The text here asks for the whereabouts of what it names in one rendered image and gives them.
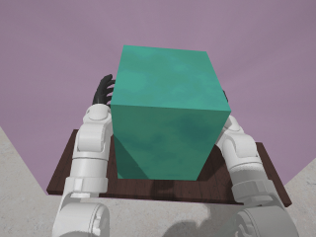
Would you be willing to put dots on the table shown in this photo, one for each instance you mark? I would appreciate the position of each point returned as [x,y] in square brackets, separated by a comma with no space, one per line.
[213,184]

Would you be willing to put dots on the left robot forearm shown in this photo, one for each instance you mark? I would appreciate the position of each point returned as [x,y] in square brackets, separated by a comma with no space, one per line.
[88,174]

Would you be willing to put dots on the right robot forearm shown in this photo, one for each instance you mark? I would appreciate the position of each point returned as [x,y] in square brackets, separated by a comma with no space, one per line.
[251,185]

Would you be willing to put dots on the carton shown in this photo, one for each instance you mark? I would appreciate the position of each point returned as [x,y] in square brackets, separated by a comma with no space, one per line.
[168,109]

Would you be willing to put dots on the robot right upper arm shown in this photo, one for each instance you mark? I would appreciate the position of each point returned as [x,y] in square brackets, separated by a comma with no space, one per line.
[265,221]

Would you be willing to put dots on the robot left upper arm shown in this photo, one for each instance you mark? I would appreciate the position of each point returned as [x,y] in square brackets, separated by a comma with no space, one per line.
[82,219]

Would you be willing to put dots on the left robot hand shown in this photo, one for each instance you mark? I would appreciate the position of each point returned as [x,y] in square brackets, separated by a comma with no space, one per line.
[100,96]

